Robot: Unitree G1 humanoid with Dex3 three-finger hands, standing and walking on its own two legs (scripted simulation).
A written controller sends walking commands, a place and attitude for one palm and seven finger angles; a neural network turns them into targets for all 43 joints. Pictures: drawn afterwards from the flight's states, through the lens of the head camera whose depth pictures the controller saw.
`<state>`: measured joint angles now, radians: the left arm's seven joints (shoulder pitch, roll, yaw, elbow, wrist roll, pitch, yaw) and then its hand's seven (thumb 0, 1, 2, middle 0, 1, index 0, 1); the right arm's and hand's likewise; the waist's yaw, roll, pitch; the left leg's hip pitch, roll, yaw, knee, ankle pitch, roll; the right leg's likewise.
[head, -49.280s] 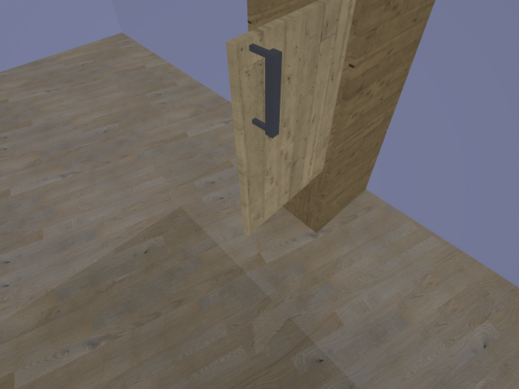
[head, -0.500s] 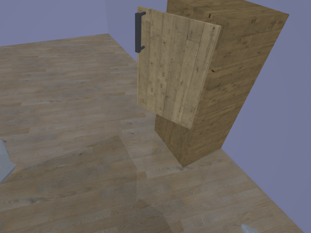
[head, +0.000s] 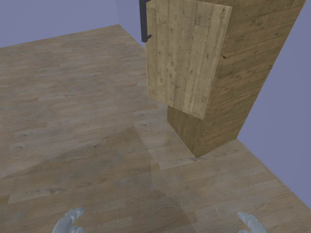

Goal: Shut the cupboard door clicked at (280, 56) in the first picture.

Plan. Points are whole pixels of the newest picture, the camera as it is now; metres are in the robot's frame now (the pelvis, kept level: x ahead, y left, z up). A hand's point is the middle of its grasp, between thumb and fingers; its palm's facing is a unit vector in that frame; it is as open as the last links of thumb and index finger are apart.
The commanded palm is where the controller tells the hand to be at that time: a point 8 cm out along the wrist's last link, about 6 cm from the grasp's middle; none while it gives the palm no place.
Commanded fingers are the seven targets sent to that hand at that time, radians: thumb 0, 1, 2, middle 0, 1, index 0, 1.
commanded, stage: let the arm hang, fingers relaxed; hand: left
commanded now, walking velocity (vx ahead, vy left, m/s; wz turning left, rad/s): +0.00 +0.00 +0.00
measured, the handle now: (146, 20) +0.94 +0.07 +0.16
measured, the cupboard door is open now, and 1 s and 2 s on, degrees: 29 29 29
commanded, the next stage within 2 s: look to check the result in 0.88 s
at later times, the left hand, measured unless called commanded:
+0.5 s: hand out of the picture -0.01 +0.21 -0.15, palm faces -0.01 -0.96 -0.28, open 7.4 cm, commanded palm none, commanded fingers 0.00 0.90 0.90 -0.20 -0.30 -0.20 -0.30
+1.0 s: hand out of the picture +0.07 +0.18 -0.15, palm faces -0.03 -0.97 -0.24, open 7.4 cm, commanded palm none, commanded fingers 0.00 0.90 0.90 -0.20 -0.30 -0.20 -0.30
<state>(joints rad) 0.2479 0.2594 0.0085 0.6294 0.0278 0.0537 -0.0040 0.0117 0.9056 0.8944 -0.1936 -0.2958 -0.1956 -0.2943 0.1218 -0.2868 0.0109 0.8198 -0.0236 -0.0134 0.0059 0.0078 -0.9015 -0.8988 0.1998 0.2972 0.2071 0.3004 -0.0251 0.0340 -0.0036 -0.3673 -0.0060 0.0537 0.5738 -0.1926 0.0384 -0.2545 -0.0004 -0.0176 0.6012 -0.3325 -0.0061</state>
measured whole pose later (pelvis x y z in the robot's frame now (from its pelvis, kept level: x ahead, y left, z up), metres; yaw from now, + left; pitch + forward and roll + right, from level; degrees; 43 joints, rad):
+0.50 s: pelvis +0.01 +0.00 +0.02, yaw -1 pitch -2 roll +0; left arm 0.31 0.24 0.01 1.15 0.02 0.01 0.01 0.01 0.91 0.89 -0.20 -0.30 -0.20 -0.29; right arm 0.26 -0.22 -0.01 1.11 -0.02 0.02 -0.02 0.01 -0.90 -0.90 0.20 0.30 0.20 0.30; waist 0.00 0.03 0.04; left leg -0.23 0.00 0.06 0.40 -0.13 0.03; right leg -0.12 0.01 -0.01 0.40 -0.25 -0.01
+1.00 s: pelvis +0.03 -0.02 +0.02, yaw -1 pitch -2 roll +0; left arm 0.21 0.21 0.00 1.12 0.01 -0.01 0.01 0.01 0.91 0.89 -0.20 -0.30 -0.20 -0.30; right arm 0.21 -0.24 -0.01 1.12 -0.02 0.00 -0.03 0.00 -0.90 -0.90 0.20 0.30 0.20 0.30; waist -0.02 0.01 0.03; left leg -0.19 0.02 0.06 0.37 -0.14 0.01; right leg -0.07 0.03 -0.01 0.35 -0.25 -0.03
